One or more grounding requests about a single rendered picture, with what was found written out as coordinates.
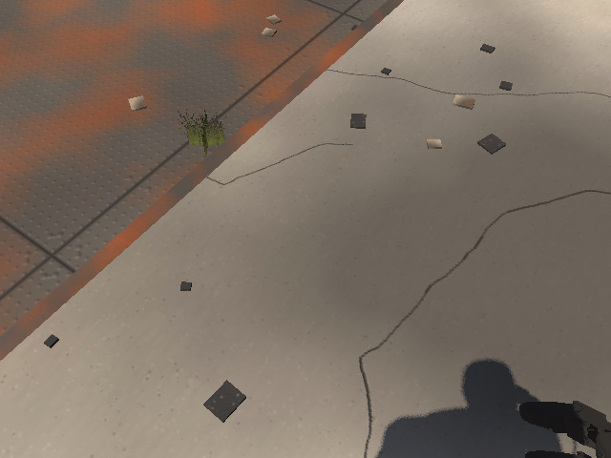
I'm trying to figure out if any right robot hand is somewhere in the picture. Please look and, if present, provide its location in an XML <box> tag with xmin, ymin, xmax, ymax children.
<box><xmin>519</xmin><ymin>401</ymin><xmax>611</xmax><ymax>458</ymax></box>

